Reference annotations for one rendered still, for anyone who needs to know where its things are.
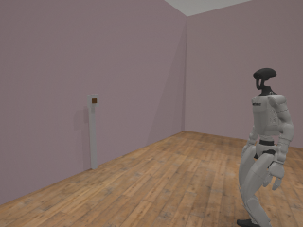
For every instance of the right robot thigh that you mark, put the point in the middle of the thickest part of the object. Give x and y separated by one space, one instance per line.
246 163

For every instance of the robot thigh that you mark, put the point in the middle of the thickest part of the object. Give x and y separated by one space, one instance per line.
256 176
246 163

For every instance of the left robot hand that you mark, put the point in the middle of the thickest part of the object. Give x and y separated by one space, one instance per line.
276 170

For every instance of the left robot thigh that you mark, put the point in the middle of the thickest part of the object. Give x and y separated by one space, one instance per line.
256 176

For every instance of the robot left upper arm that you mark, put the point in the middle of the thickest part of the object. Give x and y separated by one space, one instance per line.
279 103

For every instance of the right robot forearm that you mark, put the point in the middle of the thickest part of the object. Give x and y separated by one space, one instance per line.
253 136

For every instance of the panel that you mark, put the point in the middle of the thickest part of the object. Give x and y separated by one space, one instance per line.
92 129

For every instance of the right robot hand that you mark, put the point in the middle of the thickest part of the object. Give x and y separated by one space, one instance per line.
244 149

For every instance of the left robot forearm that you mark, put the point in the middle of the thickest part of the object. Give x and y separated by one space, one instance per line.
283 143

